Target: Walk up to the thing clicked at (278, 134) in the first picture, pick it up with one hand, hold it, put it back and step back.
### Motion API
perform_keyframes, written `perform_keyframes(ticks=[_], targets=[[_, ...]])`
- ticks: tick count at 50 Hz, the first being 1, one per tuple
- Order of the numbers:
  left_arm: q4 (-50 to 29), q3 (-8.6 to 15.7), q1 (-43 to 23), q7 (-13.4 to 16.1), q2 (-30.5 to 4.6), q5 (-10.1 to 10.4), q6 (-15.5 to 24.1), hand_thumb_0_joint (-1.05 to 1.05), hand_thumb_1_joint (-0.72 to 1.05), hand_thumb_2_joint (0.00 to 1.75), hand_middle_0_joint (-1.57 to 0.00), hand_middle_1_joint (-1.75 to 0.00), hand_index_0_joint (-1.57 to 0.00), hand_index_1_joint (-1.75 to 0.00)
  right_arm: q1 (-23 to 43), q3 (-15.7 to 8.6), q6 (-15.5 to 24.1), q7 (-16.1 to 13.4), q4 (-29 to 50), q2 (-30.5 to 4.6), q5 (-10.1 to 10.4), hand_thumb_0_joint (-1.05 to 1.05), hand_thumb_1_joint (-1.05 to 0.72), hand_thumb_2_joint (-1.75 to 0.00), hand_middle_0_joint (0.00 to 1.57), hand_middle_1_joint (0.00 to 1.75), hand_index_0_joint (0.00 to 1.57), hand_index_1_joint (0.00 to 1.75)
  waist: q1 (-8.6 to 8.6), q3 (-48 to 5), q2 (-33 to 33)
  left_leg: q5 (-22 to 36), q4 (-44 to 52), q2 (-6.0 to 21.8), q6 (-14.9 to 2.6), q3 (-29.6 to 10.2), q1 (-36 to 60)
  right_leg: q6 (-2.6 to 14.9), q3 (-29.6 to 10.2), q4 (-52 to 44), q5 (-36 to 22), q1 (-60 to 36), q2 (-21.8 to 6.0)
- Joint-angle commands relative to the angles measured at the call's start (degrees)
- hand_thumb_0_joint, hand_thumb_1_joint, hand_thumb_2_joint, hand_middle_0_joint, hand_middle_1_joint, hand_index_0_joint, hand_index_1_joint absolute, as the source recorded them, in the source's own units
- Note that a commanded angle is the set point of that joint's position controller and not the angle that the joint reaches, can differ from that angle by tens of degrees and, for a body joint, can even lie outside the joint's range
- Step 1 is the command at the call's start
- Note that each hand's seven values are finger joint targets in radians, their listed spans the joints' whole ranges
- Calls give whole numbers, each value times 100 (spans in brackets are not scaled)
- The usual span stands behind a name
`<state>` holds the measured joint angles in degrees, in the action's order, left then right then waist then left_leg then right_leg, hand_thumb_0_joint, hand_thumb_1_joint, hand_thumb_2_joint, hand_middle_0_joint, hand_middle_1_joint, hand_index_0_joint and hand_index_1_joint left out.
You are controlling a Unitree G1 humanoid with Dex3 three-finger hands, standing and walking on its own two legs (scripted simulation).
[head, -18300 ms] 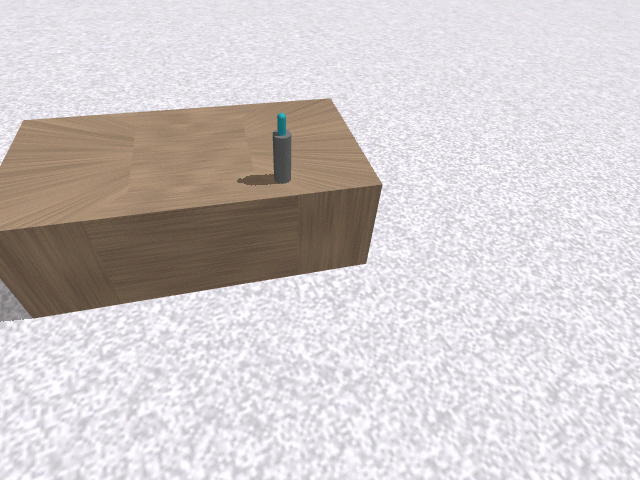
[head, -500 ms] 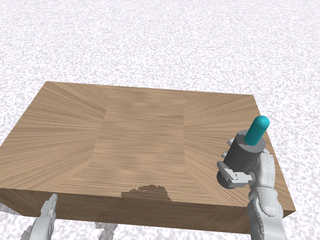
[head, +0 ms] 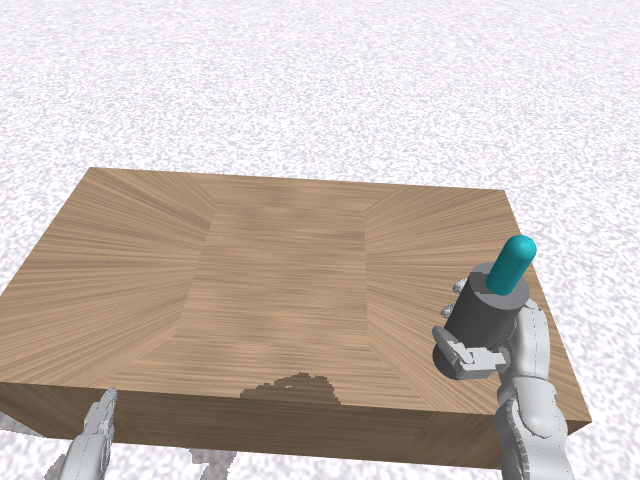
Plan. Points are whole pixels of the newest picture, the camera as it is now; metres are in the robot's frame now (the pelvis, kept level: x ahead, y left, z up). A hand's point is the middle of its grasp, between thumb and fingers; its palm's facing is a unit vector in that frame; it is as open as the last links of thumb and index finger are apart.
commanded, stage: hold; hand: right
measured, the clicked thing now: (482, 311) +0.32 -0.17 +0.09
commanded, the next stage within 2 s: crouch in 0.20 s
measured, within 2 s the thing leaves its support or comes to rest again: neither
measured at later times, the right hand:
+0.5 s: hand (466, 330) +0.33 -0.17 +0.04, palm faces +0.14 +0.99 +0.01, open 8.6 cm
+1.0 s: hand (448, 315) +0.40 -0.19 -0.05, palm faces +0.17 +0.99 +0.02, open 8.6 cm
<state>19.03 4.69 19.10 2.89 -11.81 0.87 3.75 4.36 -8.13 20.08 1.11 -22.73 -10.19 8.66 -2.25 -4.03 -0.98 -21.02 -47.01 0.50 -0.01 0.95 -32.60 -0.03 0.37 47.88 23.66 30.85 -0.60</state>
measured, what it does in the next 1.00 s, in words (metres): lowers itself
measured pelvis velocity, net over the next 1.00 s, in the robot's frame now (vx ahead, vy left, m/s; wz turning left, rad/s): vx -0.02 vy -0.01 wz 0.02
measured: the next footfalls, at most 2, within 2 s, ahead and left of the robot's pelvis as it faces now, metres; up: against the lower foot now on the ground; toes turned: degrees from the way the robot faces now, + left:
none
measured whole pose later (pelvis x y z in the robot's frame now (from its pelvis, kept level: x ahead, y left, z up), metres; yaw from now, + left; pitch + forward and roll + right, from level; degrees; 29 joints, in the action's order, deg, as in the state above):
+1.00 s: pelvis -0.02 -0.01 -0.06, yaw +1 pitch +18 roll +2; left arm 3.1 5.8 23.1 0.0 -13.4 -2.9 4.6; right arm 27.2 -20.1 31.6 0.6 -52.3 -16.8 4.7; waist -9.7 -6.6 -3.1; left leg -24.9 -63.6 -0.3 0.4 1.0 -56.9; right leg 0.6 0.1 67.0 29.3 56.0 -1.6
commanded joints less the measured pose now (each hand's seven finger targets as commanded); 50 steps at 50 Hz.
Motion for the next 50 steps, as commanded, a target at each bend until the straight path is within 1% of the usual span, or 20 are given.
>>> perform_keyframes(ticks=[1,2,5,8,12,15,18,20,23,24,28,32,33,37,38,41,46,47,48,50], targets=[[-1059,389,-176,60,-841,0,278,0,-55,5,-5,-5,-6,-5,1748,-195,414,42,1595,-658,96,0,-35,-135,133,146,137,146,-59,-1485,169,1281,644,-44,-21,18,825,52,-62,-804,-1208,-662,40],[-1036,610,-137,84,-1057,3,264,0,-55,4,-5,-5,-6,-5,1619,-223,364,38,1309,-655,105,0,-37,-134,133,145,137,145,-137,-1401,-14,1314,629,-55,-9,39,792,65,-88,-807,-1234,-623,30],[-863,531,-277,50,-908,16,262,0,-55,4,-5,-5,-5,-5,1961,-533,422,-3,1395,-865,138,0,-35,-133,132,144,136,144,-14,-1259,36,1108,656,-13,-10,-19,712,87,-57,-778,-985,-387,49],[-1228,581,-362,73,-1019,5,298,0,-54,4,-5,-5,-6,-5,1934,-195,443,6,1528,-612,100,0,-36,-134,132,145,136,145,-81,-1642,-54,1397,603,-31,-16,-14,890,82,-69,-736,-1282,-661,51],[-964,103,-252,14,-512,13,265,0,-54,5,-5,-5,-5,-5,1664,-37,420,51,1222,-434,66,0,-33,-132,131,143,134,143,24,-1398,61,1383,610,-12,-25,-37,832,91,-13,-698,-1276,-447,92],[-1129,445,-393,56,-908,-22,271,0,-55,6,-5,-6,-6,-5,1719,-364,467,-34,1517,-824,38,0,-25,-136,128,146,134,146,72,-1678,280,1344,621,-12,-38,-39,995,57,-13,-743,-1256,-619,89],[-927,239,-52,29,-704,-12,204,0,-54,6,-4,-5,-4,-5,1708,-258,456,-77,1713,-735,45,0,-34,-137,137,150,141,150,54,-1386,417,1236,624,-47,-59,-6,821,29,-37,-838,-1202,-589,62],[-965,517,-101,56,-933,-11,197,0,-54,5,-4,-5,-5,-5,1749,-352,450,-105,1282,-714,53,0,-32,-139,138,152,142,152,-93,-1198,145,1056,625,-77,-35,34,615,45,-117,-873,-977,-495,7],[-1013,478,-166,37,-820,-19,245,0,-54,5,-4,-5,-5,-5,1858,-415,510,-71,969,-627,56,0,-29,-139,137,152,142,152,-161,-1140,-84,1111,596,-38,-6,-33,528,117,-48,-671,-932,-260,32],[-1189,431,-269,32,-801,-31,269,0,-54,5,-4,-5,-5,-5,1946,-268,557,-46,897,-501,29,0,-26,-138,137,151,141,151,-239,-1299,-234,1251,549,-41,7,-45,553,129,-51,-614,-1059,-332,26],[-1246,669,-251,57,-1000,-57,333,0,-54,5,-5,-5,-5,-5,2423,-255,720,66,155,-465,-18,0,-24,-134,132,146,136,146,-436,-1308,-357,1122,327,-32,13,-73,134,145,-94,-383,-906,-76,21],[-1228,578,-126,-17,-816,-123,428,0,-54,4,-5,-5,-5,-5,3019,-570,1037,133,-143,-783,-72,0,-25,-132,129,143,134,143,-426,-1364,-88,567,141,51,17,-284,-325,158,-61,3,-306,512,63],[-1433,374,-224,-51,-656,-152,483,0,-53,4,-5,-5,-6,-4,3032,-666,1107,128,-403,-851,-118,0,-23,-133,130,144,134,144,-387,-1583,40,484,43,38,13,-291,-424,134,-73,76,-244,499,62],[-1940,55,31,-116,-445,-259,536,0,-54,5,-5,-6,-6,-5,3588,-942,1486,82,-590,-1274,-227,0,-27,-135,132,147,137,147,-365,-2360,303,877,-351,-19,5,-264,-323,94,-46,477,-594,660,103],[-1917,126,176,-127,-529,-281,509,0,-54,5,-5,-6,-6,-5,3583,-1119,1532,68,-726,-1459,-253,0,-26,-137,134,149,138,149,-309,-2467,368,989,-503,-32,-11,-237,-392,74,-58,540,-728,746,111],[-2441,600,292,-99,-1060,-354,474,0,-54,5,-5,-6,-6,-5,4142,-1434,1700,25,-685,-1896,-308,0,-30,-143,141,156,146,156,-493,-3116,638,1295,-727,-67,-30,-239,-441,62,-91,790,-1101,614,98],[-2699,958,301,-145,-1372,-378,426,0,-55,6,-5,-6,-5,-5,4237,-1208,1640,-6,-1596,-1352,-337,0,-35,-148,145,161,150,161,-788,-2751,471,818,-866,-171,-78,-37,-1121,55,-230,902,-767,932,4],[-2807,762,309,-177,-1204,-380,424,0,-54,6,-5,-6,-5,-5,4458,-1262,1684,-7,-1448,-1475,-378,0,-33,-147,144,159,149,159,-743,-2801,511,832,-914,-161,-90,-61,-1171,58,-213,978,-781,1039,-4],[-2829,557,286,-213,-949,-388,419,0,-54,5,-5,-5,-5,-5,4523,-966,1684,56,-1728,-1093,-415,0,-33,-144,142,157,146,157,-825,-2664,440,736,-968,-184,-107,-27,-1305,56,-236,1008,-676,1228,-8],[-2519,339,342,-270,-799,-410,416,0,-53,5,-5,-5,-5,-5,3995,-932,1658,142,-2717,-857,-475,0,-27,-140,137,153,142,153,-767,-2153,369,451,-1169,-206,-121,66,-1778,6,-341,1039,-521,1549,-62]])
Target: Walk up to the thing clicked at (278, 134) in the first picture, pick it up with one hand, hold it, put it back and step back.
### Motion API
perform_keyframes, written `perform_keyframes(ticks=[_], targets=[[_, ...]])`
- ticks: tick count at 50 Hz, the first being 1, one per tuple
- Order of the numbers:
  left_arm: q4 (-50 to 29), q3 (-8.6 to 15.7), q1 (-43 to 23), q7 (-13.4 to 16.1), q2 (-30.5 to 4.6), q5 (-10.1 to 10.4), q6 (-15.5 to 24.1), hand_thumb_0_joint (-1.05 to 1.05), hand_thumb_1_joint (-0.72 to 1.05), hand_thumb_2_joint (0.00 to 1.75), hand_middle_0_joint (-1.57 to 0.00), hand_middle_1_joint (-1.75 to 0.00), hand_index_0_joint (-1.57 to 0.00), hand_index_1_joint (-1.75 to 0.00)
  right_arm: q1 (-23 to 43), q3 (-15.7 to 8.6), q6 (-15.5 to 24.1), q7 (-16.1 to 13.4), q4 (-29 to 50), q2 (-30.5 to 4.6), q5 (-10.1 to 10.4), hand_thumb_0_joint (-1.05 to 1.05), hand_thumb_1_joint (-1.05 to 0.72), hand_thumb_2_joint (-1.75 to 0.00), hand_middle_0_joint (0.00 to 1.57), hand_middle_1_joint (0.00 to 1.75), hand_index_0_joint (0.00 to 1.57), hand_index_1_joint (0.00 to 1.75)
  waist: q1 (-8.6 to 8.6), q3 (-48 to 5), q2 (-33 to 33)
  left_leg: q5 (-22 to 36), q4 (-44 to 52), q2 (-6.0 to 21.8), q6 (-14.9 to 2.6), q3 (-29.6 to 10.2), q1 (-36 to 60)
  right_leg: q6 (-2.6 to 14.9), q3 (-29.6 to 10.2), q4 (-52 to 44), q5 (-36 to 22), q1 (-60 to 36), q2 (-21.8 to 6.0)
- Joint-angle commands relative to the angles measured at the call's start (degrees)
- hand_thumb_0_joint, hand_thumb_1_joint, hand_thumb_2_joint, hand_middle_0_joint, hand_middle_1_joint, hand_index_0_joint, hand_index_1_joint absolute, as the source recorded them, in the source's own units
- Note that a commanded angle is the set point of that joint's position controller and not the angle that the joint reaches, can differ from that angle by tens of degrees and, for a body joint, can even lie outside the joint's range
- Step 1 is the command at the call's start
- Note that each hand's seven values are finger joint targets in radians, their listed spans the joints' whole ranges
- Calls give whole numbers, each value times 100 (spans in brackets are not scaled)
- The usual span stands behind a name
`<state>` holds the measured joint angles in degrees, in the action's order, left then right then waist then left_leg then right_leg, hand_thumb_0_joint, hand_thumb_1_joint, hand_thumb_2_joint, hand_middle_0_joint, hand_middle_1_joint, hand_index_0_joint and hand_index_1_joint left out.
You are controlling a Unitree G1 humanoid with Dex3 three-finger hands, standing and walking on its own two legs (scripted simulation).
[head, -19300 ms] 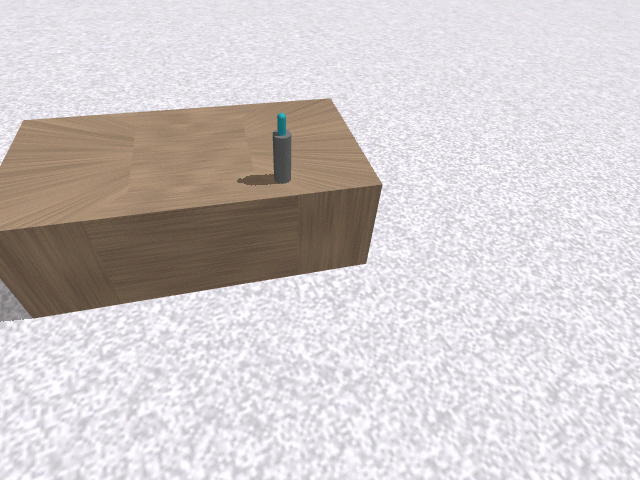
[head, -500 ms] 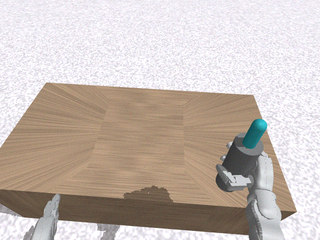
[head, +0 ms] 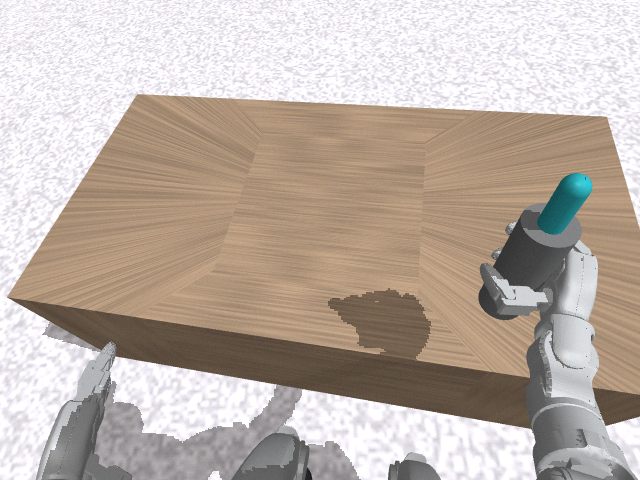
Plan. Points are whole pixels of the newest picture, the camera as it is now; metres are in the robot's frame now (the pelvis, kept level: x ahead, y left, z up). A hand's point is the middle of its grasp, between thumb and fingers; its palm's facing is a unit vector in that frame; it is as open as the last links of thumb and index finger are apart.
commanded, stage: crouch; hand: right
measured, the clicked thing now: (532, 252) +0.42 -0.19 +0.04
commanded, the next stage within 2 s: lower in 0.52 s
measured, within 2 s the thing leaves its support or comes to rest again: rests again in 1.68 s
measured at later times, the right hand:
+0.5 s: hand (493, 268) +0.46 -0.18 -0.06, palm faces +0.15 +0.99 +0.01, open 8.5 cm
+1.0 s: hand (485, 286) +0.46 -0.19 -0.12, palm faces +0.17 +0.98 +0.03, open 8.5 cm
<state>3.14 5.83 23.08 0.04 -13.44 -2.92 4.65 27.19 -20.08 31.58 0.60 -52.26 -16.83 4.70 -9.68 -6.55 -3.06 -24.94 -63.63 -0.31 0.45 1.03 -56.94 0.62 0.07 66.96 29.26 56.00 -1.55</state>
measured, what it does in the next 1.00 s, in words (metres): lowers itself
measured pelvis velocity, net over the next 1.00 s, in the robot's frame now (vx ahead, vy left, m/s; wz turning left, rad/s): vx -0.01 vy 0.01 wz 0.01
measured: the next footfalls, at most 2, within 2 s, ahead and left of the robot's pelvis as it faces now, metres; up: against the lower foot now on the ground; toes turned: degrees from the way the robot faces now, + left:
none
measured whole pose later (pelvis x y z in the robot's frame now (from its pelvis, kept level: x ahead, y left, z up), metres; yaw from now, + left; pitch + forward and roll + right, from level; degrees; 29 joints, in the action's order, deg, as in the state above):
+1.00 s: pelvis -0.01 +0.01 -0.07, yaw +1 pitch +28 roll +4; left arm -16.2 5.0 26.2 -3.1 -15.7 -5.2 5.7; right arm 34.5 -31.0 37.2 4.9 -63.4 -25.5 0.9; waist -17.6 -9.0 -2.9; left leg -30.3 -81.1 -1.3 -0.9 4.3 -79.0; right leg -0.7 -3.6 86.2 35.3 79.2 -2.7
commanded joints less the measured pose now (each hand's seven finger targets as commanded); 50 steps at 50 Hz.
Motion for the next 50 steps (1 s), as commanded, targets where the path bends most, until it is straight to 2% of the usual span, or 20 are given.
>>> perform_keyframes(ticks=[1,4,6,7,8,9,11,13,15,17,19,22,30,34,35,38,40,42,47,50], targets=[[-974,-1,-96,-24,-493,-54,330,0,-53,4,-5,-5,-6,-5,1880,167,564,218,411,-385,-108,0,-24,-136,133,148,137,148,96,-2035,734,865,388,-121,-178,46,585,-86,-327,-803,-1162,-916,25],[-1863,129,-90,-15,-691,-120,315,0,-53,4,-5,-5,-6,-5,2692,-328,742,230,1357,-1328,-235,0,-29,-135,133,147,137,147,59,-3573,1327,1379,166,-151,-192,66,862,-149,-372,-619,-2033,-1820,-8],[-1430,303,560,-41,-878,-138,194,0,-52,4,-5,-6,-6,-5,1881,-360,616,274,150,-1005,-134,0,-33,-136,135,147,139,147,-101,-2560,1156,1151,124,-185,-207,132,460,-152,-420,-624,-1926,-1375,-18],[-1321,456,648,-63,-987,-116,172,0,-53,4,-5,-6,-6,-5,1909,-480,629,271,268,-1146,-84,0,-38,-136,137,148,140,148,-93,-2419,1230,1115,90,-179,-216,126,448,-153,-401,-615,-1794,-1178,9],[-1488,677,552,-59,-1183,-121,189,0,-52,4,-5,-6,-6,-4,2207,-763,687,214,617,-1553,-84,0,-40,-135,137,148,140,148,-99,-2738,1301,1124,87,-174,-214,98,468,-121,-362,-552,-1721,-1196,26],[-1904,889,385,-53,-1380,-144,229,0,-52,4,-5,-6,-6,-5,2806,-670,780,168,1437,-1655,-114,0,-43,-139,140,151,143,151,-198,-3292,1408,1114,76,-183,-225,78,591,-100,-326,-513,-1586,-1410,22],[-1868,1010,540,-49,-1452,-156,190,0,-52,4,-5,-6,-6,-5,2695,-503,721,105,1010,-1223,-104,0,-40,-142,142,155,146,155,-451,-2754,1029,880,181,-213,-205,114,432,-52,-317,-488,-1163,-1146,10],[-1580,757,459,-85,-1080,-112,237,0,-52,4,-5,-6,-6,-5,2883,-505,780,61,989,-1256,-128,0,-39,-139,140,151,143,151,-376,-2323,1048,640,181,-179,-213,71,293,-31,-280,-442,-727,-659,45],[-1734,552,92,-121,-870,-107,332,0,-52,4,-5,-5,-6,-4,2627,-143,794,128,543,-788,-198,0,-33,-134,135,147,139,147,-366,-2453,959,594,112,-154,-205,24,175,-10,-286,-253,-687,-433,41],[-1966,483,68,-98,-958,-149,330,0,-52,4,-5,-5,-6,-4,3014,-380,903,123,1122,-1397,-291,0,-28,-131,130,143,134,143,-249,-3209,1301,906,-76,-164,-233,67,268,-61,-304,-142,-1147,-834,33],[-1937,307,247,-99,-830,-196,285,0,-52,4,-4,-5,-5,-4,2856,-376,917,153,905,-1420,-329,0,-26,-131,131,143,134,143,-238,-3448,1550,1142,-215,-195,-246,103,233,-94,-325,-12,-1706,-1156,26],[-1927,516,428,-75,-1090,-202,230,0,-53,5,-4,-5,-5,-4,2449,-719,871,195,679,-1651,-227,0,-31,-130,132,142,135,142,-209,-3472,1733,1432,-333,-203,-255,137,234,-124,-357,61,-2260,-1148,30],[-2338,781,485,-124,-1232,-159,242,0,-53,4,-5,-5,-6,-5,2522,-769,791,284,528,-1533,-185,0,-35,-136,136,148,139,148,-541,-3112,1298,1436,-320,-196,-212,72,322,-23,-344,247,-1806,-550,29],[-2296,329,400,-155,-851,-153,256,0,-55,5,-5,-4,-5,-5,2474,-641,825,370,162,-1223,-199,0,-36,-136,135,147,139,147,-520,-2560,1038,1129,-344,-180,-226,36,111,2,-344,270,-1310,72,44],[-2311,363,398,-154,-875,-142,265,0,-55,5,-5,-4,-5,-4,2407,-762,846,375,-117,-1412,-225,0,-36,-135,134,146,137,146,-512,-2513,989,1003,-364,-163,-219,-6,98,13,-330,335,-1122,252,59],[-2837,557,412,-138,-1110,-176,300,0,-54,5,-5,-4,-5,-4,2740,-1020,1004,397,272,-1892,-283,0,-36,-131,131,142,134,142,-621,-3150,1182,1082,-442,-125,-196,-129,377,17,-294,541,-1113,188,64],[-2632,412,749,-160,-959,-198,298,0,-54,5,-5,-5,-5,-5,2750,-933,1046,473,67,-1796,-295,0,-36,-133,131,143,135,143,-712,-2998,1293,1133,-529,-129,-195,-147,290,27,-265,675,-1113,410,94],[-2761,584,659,-146,-1080,-191,339,0,-55,5,-5,-5,-5,-5,2716,-1193,1083,473,198,-2149,-301,0,-35,-130,130,141,133,141,-617,-3311,1356,1325,-647,-114,-168,-203,350,44,-267,829,-1264,466,102],[-2864,605,751,-195,-1075,-211,389,0,-55,6,-5,-5,-5,-5,2760,-1097,1100,478,148,-1987,-283,0,-33,-132,131,143,134,143,-717,-3351,1735,1064,-823,-179,-226,-89,-260,-1,-332,941,-1266,287,68],[-3134,570,544,-189,-1089,-221,425,0,-56,6,-5,-5,-5,-5,2924,-1148,1119,468,483,-2255,-400,0,-30,-129,128,140,131,140,-631,-3514,1828,802,-836,-151,-227,-149,-145,-20,-318,958,-912,486,55]])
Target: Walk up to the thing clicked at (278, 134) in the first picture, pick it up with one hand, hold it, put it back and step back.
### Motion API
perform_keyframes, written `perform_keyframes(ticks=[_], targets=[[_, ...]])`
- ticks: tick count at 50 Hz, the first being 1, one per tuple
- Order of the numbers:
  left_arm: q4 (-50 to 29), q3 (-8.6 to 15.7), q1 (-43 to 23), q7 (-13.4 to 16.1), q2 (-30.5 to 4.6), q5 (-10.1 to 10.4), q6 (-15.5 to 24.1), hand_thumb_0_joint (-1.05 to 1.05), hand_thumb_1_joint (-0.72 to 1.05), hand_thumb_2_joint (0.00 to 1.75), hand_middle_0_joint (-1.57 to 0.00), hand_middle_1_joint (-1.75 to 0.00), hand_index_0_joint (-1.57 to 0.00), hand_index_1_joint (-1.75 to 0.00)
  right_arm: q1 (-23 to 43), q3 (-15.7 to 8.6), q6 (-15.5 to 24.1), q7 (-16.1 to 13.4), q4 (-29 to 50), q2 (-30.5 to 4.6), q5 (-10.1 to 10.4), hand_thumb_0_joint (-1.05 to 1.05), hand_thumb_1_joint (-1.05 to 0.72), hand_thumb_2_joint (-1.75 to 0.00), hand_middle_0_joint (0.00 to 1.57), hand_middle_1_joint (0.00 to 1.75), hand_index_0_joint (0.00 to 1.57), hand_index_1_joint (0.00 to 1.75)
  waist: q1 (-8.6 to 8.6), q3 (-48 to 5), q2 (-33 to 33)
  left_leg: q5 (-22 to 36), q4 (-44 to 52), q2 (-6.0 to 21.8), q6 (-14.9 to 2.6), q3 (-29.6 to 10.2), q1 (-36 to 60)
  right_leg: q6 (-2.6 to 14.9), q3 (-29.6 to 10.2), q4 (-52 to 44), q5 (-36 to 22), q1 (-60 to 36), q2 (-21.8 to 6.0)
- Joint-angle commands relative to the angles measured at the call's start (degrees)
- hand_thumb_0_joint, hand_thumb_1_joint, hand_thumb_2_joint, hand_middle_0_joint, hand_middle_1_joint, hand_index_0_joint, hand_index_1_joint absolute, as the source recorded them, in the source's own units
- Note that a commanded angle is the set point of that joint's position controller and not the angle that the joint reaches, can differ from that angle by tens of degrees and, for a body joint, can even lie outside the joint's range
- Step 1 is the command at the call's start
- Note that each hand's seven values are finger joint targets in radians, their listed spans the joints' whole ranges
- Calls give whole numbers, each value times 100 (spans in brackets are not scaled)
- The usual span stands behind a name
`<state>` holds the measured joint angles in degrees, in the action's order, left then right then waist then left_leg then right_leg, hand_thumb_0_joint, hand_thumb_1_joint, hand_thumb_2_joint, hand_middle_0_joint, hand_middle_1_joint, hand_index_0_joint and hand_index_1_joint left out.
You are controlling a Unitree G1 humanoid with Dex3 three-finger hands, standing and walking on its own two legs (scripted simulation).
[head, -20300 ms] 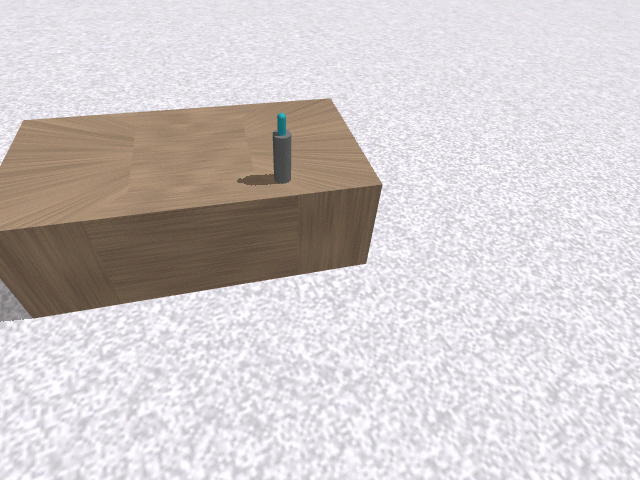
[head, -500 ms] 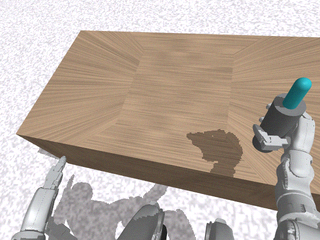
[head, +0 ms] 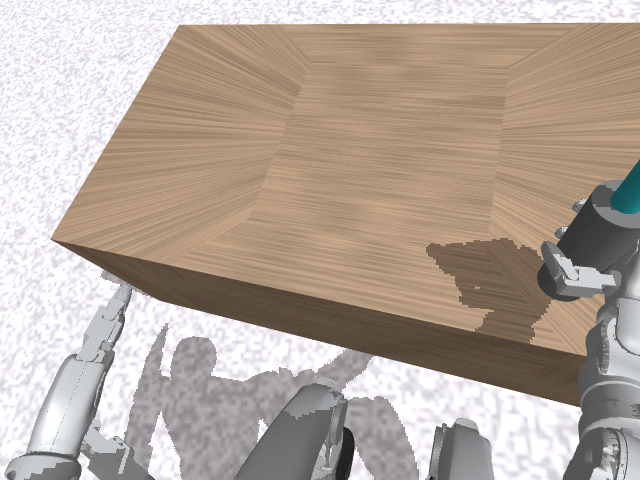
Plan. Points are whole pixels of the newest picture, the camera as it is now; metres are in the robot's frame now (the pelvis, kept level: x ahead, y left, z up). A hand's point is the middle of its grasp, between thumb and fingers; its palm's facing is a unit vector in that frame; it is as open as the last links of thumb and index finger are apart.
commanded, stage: lower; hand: right
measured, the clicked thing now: (601, 232) +0.47 -0.21 -0.01
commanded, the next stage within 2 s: loosen in 0.80 s
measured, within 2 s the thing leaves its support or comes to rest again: rests again in 0.68 s
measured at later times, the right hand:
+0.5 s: hand (572, 257) +0.47 -0.21 -0.09, palm faces +0.17 +0.98 +0.02, open 8.5 cm
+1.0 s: hand (569, 260) +0.47 -0.21 -0.10, palm faces +0.18 +0.98 +0.02, open 8.5 cm
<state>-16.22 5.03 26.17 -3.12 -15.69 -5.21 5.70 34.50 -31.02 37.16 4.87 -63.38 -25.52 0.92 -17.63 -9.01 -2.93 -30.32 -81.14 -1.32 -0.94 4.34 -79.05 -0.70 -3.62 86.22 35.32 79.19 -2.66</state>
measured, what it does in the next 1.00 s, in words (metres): stands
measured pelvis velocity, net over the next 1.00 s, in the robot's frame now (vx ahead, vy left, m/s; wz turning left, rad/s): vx -0.02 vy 0.00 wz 0.02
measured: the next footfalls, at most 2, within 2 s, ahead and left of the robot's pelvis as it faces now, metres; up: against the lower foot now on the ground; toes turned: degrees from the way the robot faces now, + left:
none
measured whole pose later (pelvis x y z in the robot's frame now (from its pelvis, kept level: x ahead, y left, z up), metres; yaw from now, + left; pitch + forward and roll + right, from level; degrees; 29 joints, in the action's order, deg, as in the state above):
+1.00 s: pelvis -0.02 +0.00 -0.05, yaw +1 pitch +30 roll +5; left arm -26.1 8.5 27.9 -4.4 -19.0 -4.5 7.9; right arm 37.9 -33.3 38.3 4.7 -65.8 -30.5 -0.8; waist -21.0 -9.4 -2.9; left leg -31.1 -90.8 -1.2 -0.6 4.9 -90.2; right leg -0.3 -4.4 96.8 36.7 90.7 -2.4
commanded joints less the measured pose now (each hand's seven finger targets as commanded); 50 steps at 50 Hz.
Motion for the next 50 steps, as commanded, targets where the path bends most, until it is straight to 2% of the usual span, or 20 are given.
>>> perform_keyframes(ticks=[1,3,6,8,10,12,13,18,20,27,28,29,30,31,33,36,39,44,46,50], targets=[[-1220,699,244,131,-918,11,329,0,-55,6,-5,-5,-5,-5,2196,-9,550,41,1535,-1345,-18,0,-30,-129,128,140,131,140,109,-3314,1837,1343,863,-51,-95,-461,2045,100,36,-939,-1554,-1855,157],[-1166,617,319,118,-862,-12,321,0,-56,6,-5,-5,-5,-5,2106,74,522,35,1379,-1152,5,0,-29,-130,127,140,131,140,108,-3104,1928,1275,752,-93,-133,-358,1732,77,-2,-958,-1551,-1844,155],[-1182,849,439,134,-1038,-3,319,0,-56,6,-5,-5,-5,-5,2086,-33,491,-21,1304,-1343,-20,0,-31,-131,129,142,132,142,54,-3207,2019,1271,672,-124,-146,-273,1474,62,-57,-903,-1662,-2086,134],[-1120,800,416,103,-1001,-8,320,0,-56,6,-5,-5,-5,-5,1977,93,483,-4,1163,-1092,-5,0,-32,-134,131,144,134,144,-17,-2932,2041,1243,565,-139,-166,-185,1221,48,-90,-909,-1719,-2030,113],[-1312,873,337,104,-1066,-2,341,0,-57,6,-5,-5,-5,-5,2161,-23,521,-73,1440,-1279,-40,0,-32,-133,131,144,134,144,40,-3213,2002,1270,493,-146,-161,-149,1179,48,-139,-858,-1844,-2192,94],[-1346,923,358,83,-1147,2,331,0,-57,6,-5,-5,-5,-5,2126,66,525,-92,1245,-1086,-34,0,-33,-134,131,145,135,145,-84,-3019,1923,1181,445,-155,-167,-84,1017,37,-175,-870,-1785,-2139,93],[-1316,925,362,72,-1105,-6,334,0,-56,6,-5,-5,-5,-5,2088,62,539,-108,1162,-1118,-48,0,-32,-135,132,146,136,146,-16,-3000,1962,1134,409,-168,-175,-73,1008,36,-181,-881,-1760,-2090,89],[-1338,1096,447,62,-1221,14,337,0,-56,6,-5,-5,-4,-5,2179,10,592,-148,1145,-1297,-126,0,-32,-134,132,145,135,145,-78,-3035,2103,1171,286,-167,-167,-65,786,25,-201,-760,-1958,-2189,75],[-1286,996,494,34,-1124,8,330,0,-56,6,-5,-4,-4,-5,2174,-18,601,-142,1116,-1242,-124,0,-33,-134,132,145,135,145,-117,-2902,2116,1129,222,-165,-176,-39,621,3,-223,-748,-1965,-2131,67],[-1593,1135,410,59,-1230,37,385,0,-56,6,-5,-4,-4,-5,2252,-184,561,-107,1184,-1594,-143,0,-33,-137,134,148,138,148,-130,-3123,2085,1122,276,-119,-139,-213,1010,66,-99,-527,-1495,-1705,114],[-1545,1103,479,53,-1201,53,388,0,-56,6,-5,-4,-4,-5,2262,-138,536,-88,1096,-1494,-118,0,-34,-136,134,147,137,147,-178,-3027,2127,1065,265,-117,-146,-200,960,50,-86,-558,-1409,-1642,125],[-1652,1082,386,48,-1215,65,404,0,-56,6,-5,-4,-4,-5,2205,-118,524,-64,1020,-1413,-104,0,-34,-137,134,148,138,148,-198,-3018,2027,1047,243,-116,-148,-190,967,56,-102,-544,-1378,-1568,129],[-1708,1073,401,50,-1183,49,413,0,-56,6,-5,-4,-4,-5,2231,-234,531,-92,1175,-1612,-118,0,-33,-137,134,148,138,148,-102,-3141,2011,1072,256,-125,-137,-228,1081,78,-91,-505,-1359,-1477,127],[-1653,1063,495,52,-1171,76,411,0,-57,6,-5,-4,-4,-5,2256,-161,516,-69,1057,-1530,-126,0,-34,-137,134,148,138,148,-200,-3077,1997,1034,246,-109,-136,-238,1021,71,-84,-461,-1315,-1436,140],[-1776,1024,452,49,-1167,75,423,0,-57,6,-5,-4,-4,-5,2188,-160,506,-46,1083,-1503,-123,0,-36,-137,135,148,138,148,-191,-3086,1999,1081,186,-123,-147,-218,969,67,-87,-450,-1397,-1437,132],[-1747,1109,490,65,-1235,59,434,0,-57,6,-5,-4,-4,-5,2215,-302,519,-61,1105,-1759,-134,0,-35,-137,135,148,139,149,-129,-3228,2036,1142,153,-126,-131,-273,1097,86,-70,-356,-1385,-1316,140],[-1748,1133,516,64,-1249,71,453,0,-57,6,-5,-4,-4,-5,2179,-228,485,-40,878,-1558,-110,0,-37,-134,133,145,136,145,-289,-2974,1952,1039,126,-140,-143,-230,894,91,-87,-359,-1253,-1172,144],[-1919,1140,547,58,-1256,102,466,0,-57,6,-5,-4,-4,-5,2129,-260,452,-38,803,-1690,-151,0,-34,-133,130,143,134,143,-276,-2828,1906,819,105,-127,-134,-269,757,100,-81,-332,-970,-982,129],[-1899,1297,502,65,-1373,118,476,0,-56,5,-6,-5,-6,-5,2052,-283,435,-60,662,-1680,-132,0,-27,-129,130,141,134,141,-352,-2665,1782,698,128,-112,-116,-293,759,120,-75,-301,-755,-767,127],[-1911,1285,628,54,-1287,145,499,0,-51,2,-6,-6,-7,-4,2159,-196,378,-14,750,-1643,-141,0,-18,-97,118,111,119,111,-402,-2735,1755,595,174,-105,-90,-331,791,139,-58,-278,-585,-698,130]])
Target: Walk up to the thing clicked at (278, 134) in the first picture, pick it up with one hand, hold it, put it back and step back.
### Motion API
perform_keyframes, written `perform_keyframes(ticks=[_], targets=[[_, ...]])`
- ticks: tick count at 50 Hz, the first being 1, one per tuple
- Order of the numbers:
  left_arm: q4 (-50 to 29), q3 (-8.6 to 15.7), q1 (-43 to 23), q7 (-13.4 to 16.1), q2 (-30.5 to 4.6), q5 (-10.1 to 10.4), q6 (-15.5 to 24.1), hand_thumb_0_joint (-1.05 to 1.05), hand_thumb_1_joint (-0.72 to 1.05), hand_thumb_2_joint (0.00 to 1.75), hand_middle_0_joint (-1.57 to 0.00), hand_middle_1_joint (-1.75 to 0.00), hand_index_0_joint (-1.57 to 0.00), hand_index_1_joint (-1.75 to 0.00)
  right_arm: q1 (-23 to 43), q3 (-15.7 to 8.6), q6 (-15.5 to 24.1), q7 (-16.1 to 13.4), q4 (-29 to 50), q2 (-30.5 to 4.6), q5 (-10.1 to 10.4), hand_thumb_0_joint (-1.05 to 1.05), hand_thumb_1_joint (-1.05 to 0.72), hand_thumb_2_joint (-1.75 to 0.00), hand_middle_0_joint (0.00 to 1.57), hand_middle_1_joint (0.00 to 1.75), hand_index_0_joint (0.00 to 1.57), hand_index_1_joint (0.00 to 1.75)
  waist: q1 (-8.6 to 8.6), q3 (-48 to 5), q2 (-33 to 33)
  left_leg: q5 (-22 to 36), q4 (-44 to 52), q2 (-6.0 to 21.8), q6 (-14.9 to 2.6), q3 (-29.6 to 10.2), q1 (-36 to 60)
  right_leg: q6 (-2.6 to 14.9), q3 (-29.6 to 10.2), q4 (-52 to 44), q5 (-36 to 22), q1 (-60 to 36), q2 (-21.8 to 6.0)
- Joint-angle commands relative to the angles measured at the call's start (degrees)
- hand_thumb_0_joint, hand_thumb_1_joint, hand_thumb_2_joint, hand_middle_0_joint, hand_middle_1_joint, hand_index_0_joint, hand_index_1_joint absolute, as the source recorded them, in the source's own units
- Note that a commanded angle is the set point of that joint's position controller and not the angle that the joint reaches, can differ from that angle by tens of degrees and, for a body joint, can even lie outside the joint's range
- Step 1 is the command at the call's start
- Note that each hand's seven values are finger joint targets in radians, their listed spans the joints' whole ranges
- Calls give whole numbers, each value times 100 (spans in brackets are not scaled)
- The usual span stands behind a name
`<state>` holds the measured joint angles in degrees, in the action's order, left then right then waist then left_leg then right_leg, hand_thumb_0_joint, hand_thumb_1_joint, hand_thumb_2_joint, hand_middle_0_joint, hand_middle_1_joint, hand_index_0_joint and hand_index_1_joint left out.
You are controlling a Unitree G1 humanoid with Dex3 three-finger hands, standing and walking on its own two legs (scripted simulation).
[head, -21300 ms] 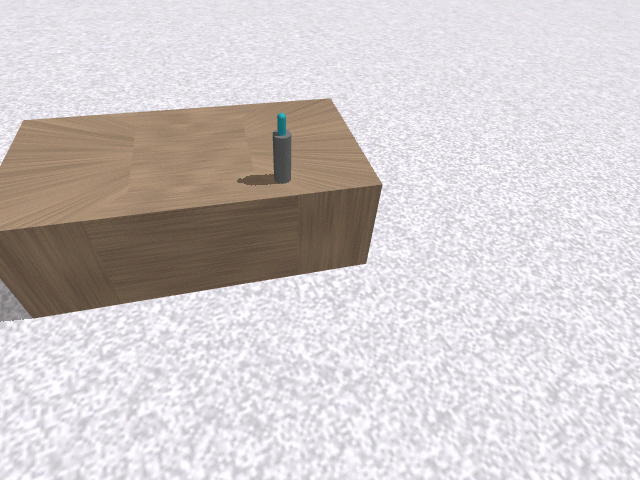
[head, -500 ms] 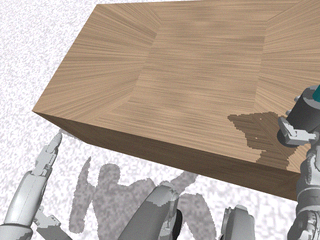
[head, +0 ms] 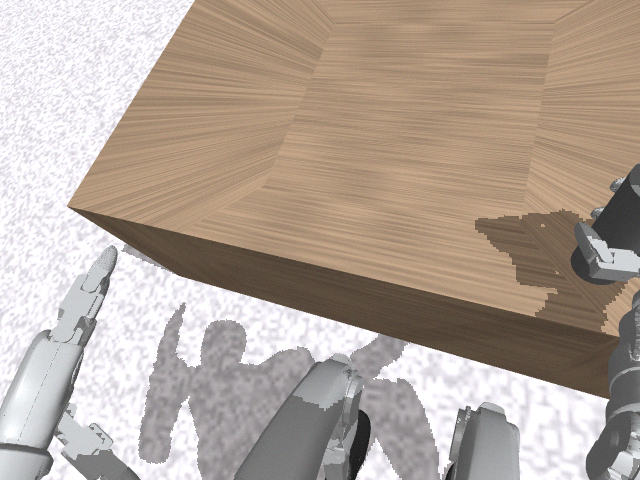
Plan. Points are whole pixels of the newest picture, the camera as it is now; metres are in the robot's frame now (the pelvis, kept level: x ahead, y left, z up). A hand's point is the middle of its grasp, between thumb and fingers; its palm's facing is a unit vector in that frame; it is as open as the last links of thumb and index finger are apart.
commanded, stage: loosen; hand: right
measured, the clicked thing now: out of the picture +0.49 -0.22 -0.01
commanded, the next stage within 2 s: open in 0.02 s
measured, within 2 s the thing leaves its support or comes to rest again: neither
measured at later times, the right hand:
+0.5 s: hand (619, 230) +0.49 -0.21 -0.06, palm faces +0.19 +0.98 +0.02, open 14.0 cm
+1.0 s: hand out of the picture +0.49 -0.27 +0.06, palm faces +0.25 +0.97 -0.02, open 17.4 cm
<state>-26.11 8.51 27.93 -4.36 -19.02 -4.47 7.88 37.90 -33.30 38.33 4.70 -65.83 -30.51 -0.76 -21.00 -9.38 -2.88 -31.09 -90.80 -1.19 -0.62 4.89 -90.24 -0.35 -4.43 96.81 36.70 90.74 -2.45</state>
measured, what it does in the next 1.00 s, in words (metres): stands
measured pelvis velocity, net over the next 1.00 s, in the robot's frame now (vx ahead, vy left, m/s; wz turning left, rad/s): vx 0.01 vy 0.00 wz -0.01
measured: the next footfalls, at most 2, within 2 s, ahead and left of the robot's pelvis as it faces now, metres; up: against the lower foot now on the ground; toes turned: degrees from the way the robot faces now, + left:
none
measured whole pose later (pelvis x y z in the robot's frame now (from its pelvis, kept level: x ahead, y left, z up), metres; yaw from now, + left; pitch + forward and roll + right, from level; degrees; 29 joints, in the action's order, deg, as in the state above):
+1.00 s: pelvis +0.01 +0.00 +0.05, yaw -1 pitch +27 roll +5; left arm -15.4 5.7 29.3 -2.5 -16.8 -3.0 4.3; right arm 36.1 -33.6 27.5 8.2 -57.6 -32.9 2.1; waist -16.3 -10.6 -0.9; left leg -29.6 -80.9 -1.5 -0.3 4.4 -78.2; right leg -0.2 -3.9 87.0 35.1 78.9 -2.6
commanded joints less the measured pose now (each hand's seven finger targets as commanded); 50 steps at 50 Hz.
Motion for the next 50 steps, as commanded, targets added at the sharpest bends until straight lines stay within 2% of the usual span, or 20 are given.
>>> perform_keyframes(ticks=[1,6,7,10,14,20,23,25,27,28,32,33,34,35,36,38,41,42,44,50], targets=[[-967,898,468,170,-941,78,282,0,-51,2,-6,-6,-7,-5,1799,32,245,11,992,-1136,16,0,-13,-89,116,104,117,105,-37,-2678,1690,588,1147,-110,-122,-385,1952,107,26,-1366,-616,-1748,121],[-1027,910,452,180,-946,84,296,0,-53,3,-6,-6,-7,-5,1835,121,178,15,1059,-1087,2,0,14,-54,105,80,106,80,50,-2719,1882,555,1064,-129,-157,-308,1758,70,-4,-1451,-624,-1923,124],[-1062,938,442,188,-979,94,294,0,-54,5,-6,-5,-6,-5,1858,81,172,1,1122,-1129,2,0,21,-57,97,79,98,79,36,-2798,1838,546,1027,-134,-160,-280,1726,65,-24,-1453,-621,-1948,121],[-1024,942,459,205,-993,88,297,0,-55,5,-6,-6,-6,-5,1942,139,142,1,1235,-1067,-2,0,35,-39,87,64,88,64,4,-2812,1854,590,1045,-128,-152,-292,1717,65,-14,-1410,-667,-2012,118],[-996,951,468,202,-1008,81,304,0,-56,6,-6,-6,-6,-6,1971,41,149,-51,1374,-1199,8,0,48,-24,72,48,73,48,117,-3073,1982,880,923,-148,-172,-203,1674,40,-35,-1380,-1123,-2355,108],[-889,968,506,178,-985,81,287,0,-56,6,-6,-5,-5,-6,1867,138,155,-74,1328,-1061,-33,0,54,-15,46,30,47,31,57,-2938,2158,1010,885,-150,-191,-163,1604,11,-24,-1396,-1338,-2482,113],[-869,979,440,166,-980,69,272,0,-57,7,-6,-5,-5,-6,1838,191,144,-83,1344,-973,-45,0,55,-14,34,25,36,25,141,-2927,2236,904,868,-166,-206,-129,1417,2,-57,-1454,-1363,-2644,91],[-840,984,471,168,-997,67,277,0,-57,7,-6,-5,-5,-6,1828,185,141,-77,1334,-911,-25,0,56,-11,27,19,28,19,25,-2836,2121,962,864,-158,-194,-110,1459,2,-70,-1412,-1379,-2570,82],[-899,955,384,159,-995,81,283,0,-57,7,-5,-5,-5,-6,1835,166,150,-81,1419,-1009,-34,0,55,-9,20,15,21,15,140,-2981,2216,988,806,-151,-209,-102,1420,-14,-97,-1425,-1541,-2712,74],[-906,1016,429,161,-1019,83,282,0,-54,5,-6,-5,-6,-6,1825,238,137,-72,1288,-852,-23,0,55,-14,13,16,14,16,29,-2885,2138,959,849,-157,-198,-90,1376,-7,-98,-1407,-1491,-2710,76],[-1091,1193,339,193,-1258,110,266,0,-54,5,-6,-5,-5,-6,2015,-15,146,-81,1857,-1413,-31,0,55,-9,8,9,8,9,108,-3325,2227,1182,950,-138,-174,-169,1838,20,-50,-1403,-1609,-2851,93],[-985,1166,456,196,-1235,128,235,0,-54,5,-6,-5,-5,-6,2052,-78,112,-74,1909,-1526,-33,0,56,-7,6,8,7,8,129,-3365,2253,1137,994,-142,-176,-178,1880,13,-41,-1452,-1590,-2923,101],[-786,1083,457,180,-1118,128,213,0,-54,5,-6,-5,-5,-6,1996,-73,74,-64,1916,-1509,-19,0,57,-7,6,7,7,7,281,-3282,2365,1054,1040,-146,-190,-202,1892,9,-10,-1537,-1522,-2902,115],[-611,1041,504,176,-1028,153,207,0,-54,5,-5,-5,-5,-5,2023,13,40,-30,1961,-1391,36,0,58,-6,6,7,6,7,230,-3145,2473,1034,1098,-131,-191,-225,1879,-7,22,-1573,-1492,-2926,117],[-627,1021,488,173,-1031,161,209,0,-53,5,-5,-5,-5,-5,2031,-115,9,-36,2243,-1561,67,0,57,-5,5,6,6,6,399,-3378,2499,1069,1164,-134,-183,-250,2051,-4,39,-1633,-1561,-3055,110],[-614,999,485,188,-1021,168,174,0,-53,5,-5,-5,-5,-5,1828,-214,-122,-11,2363,-1739,46,0,58,-5,5,6,6,6,475,-3455,2496,1142,1291,-135,-167,-281,2225,-16,77,-1701,-1648,-3232,102],[-216,701,668,188,-766,180,99,0,-53,5,-5,-5,-5,-5,1658,-76,-306,124,2328,-1593,127,0,56,-4,6,5,6,5,588,-3211,2585,1200,1460,-151,-186,-271,2313,-37,106,-1917,-1749,-3305,119],[-185,724,674,211,-773,172,81,0,-54,5,-5,-5,-5,-5,1591,-202,-376,151,2281,-1768,131,0,53,-4,6,5,6,5,591,-3144,2514,1272,1555,-143,-164,-279,2445,-27,105,-1931,-1802,-3333,125],[-192,639,443,261,-798,161,33,0,-55,5,-5,-4,-4,-5,1775,-206,-507,251,2657,-1866,194,0,52,-4,6,5,6,5,724,-3395,2479,1387,1688,-147,-169,-264,2717,-27,85,-2112,-1936,-3611,121],[71,508,-83,450,-863,217,-32,0,-57,6,-6,-5,-5,-5,1505,180,-959,580,1245,-1159,414,0,48,-6,6,5,6,5,479,-2198,1080,936,2384,-109,-96,-330,3087,107,-15,-2531,-1139,-2974,87]])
